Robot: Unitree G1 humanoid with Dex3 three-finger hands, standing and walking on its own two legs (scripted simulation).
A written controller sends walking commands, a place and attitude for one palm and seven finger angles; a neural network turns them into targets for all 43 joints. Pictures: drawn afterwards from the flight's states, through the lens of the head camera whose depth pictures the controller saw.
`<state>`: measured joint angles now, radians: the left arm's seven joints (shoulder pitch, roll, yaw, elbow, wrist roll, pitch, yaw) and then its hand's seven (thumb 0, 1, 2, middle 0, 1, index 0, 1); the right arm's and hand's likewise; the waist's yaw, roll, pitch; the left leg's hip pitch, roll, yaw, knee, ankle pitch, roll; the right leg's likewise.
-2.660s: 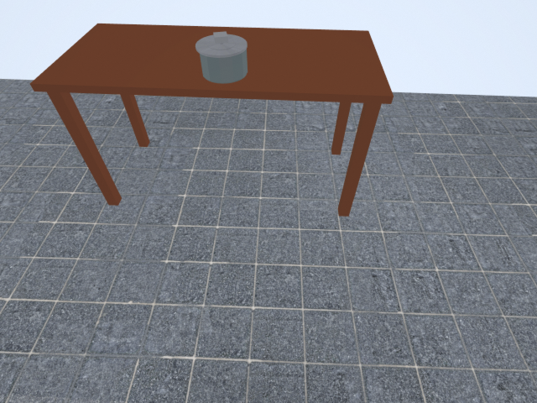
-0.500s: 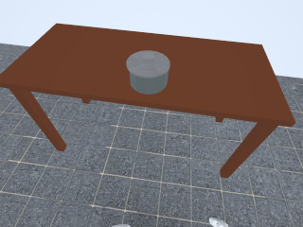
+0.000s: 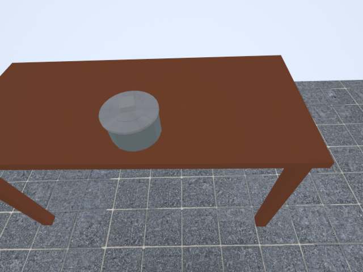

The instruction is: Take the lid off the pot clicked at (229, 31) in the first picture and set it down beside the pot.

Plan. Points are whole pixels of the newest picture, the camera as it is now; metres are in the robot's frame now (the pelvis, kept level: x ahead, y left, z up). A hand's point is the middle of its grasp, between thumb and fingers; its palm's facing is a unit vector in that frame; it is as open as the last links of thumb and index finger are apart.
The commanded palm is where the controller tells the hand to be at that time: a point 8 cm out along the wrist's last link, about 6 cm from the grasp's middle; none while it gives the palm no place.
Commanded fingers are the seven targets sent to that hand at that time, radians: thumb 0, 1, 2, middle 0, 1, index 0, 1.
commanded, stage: come to a stop and stand still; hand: left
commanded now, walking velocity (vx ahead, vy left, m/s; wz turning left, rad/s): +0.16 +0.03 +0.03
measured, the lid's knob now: (127, 104) +0.55 +0.18 +0.04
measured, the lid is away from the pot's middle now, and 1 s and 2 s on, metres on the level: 0.00 0.00 0.00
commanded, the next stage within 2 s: look again from close up in 0.94 s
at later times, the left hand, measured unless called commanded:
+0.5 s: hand out of the picture +0.07 +0.21 -0.17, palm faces +0.03 -0.97 -0.22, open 7.4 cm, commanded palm none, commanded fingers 0.00 0.90 0.90 -0.20 -0.30 -0.20 -0.30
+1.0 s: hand out of the picture -0.02 +0.15 -0.15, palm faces +0.06 -0.97 -0.23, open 7.4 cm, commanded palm none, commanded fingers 0.00 0.90 0.90 -0.20 -0.30 -0.20 -0.30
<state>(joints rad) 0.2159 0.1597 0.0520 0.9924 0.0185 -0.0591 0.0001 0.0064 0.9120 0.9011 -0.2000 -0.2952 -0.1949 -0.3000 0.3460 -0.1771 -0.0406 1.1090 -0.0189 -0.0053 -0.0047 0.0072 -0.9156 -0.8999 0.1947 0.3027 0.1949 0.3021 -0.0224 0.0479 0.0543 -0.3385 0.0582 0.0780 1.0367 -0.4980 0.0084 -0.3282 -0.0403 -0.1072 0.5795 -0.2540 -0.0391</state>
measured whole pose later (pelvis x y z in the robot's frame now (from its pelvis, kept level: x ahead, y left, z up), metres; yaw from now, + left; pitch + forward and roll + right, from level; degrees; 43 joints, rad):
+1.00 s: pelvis +0.01 -0.02 +0.02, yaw -1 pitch +0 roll +2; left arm 0.35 0.12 0.02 1.08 0.02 -0.02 0.04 0.01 0.90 0.90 -0.21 -0.30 -0.20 -0.30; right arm 0.29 -0.24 -0.05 1.10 -0.01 0.06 -0.02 0.01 -0.92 -0.90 0.19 0.30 0.19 0.30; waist 0.03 0.01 0.05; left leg -0.33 0.01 0.03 0.78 -0.41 -0.06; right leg -0.13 -0.02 -0.03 0.40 -0.27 -0.04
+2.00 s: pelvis -0.01 +0.05 +0.01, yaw -2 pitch -1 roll +0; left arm 0.31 0.19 -0.02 1.04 0.02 0.01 0.04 0.01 0.90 0.90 -0.20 -0.30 -0.20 -0.30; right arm 0.23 -0.18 0.00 1.06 0.00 0.00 -0.01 0.01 -0.91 -0.90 0.20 0.30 0.20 0.30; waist 0.00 0.00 0.07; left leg -0.21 -0.05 0.05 0.47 -0.25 0.06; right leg -0.19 -0.08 0.01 0.48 -0.27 0.06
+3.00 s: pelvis -0.02 +0.01 +0.01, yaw -3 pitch -1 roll +0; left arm 0.29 0.15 -0.01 1.07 0.01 -0.01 0.04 0.01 0.91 0.90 -0.20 -0.30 -0.20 -0.30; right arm 0.27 -0.14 0.00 1.13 0.00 -0.01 -0.02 0.01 -0.92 -0.90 0.19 0.30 0.20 0.30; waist -0.01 0.00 0.06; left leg -0.20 0.01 0.03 0.45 -0.23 0.00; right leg -0.19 -0.02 0.00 0.47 -0.27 0.00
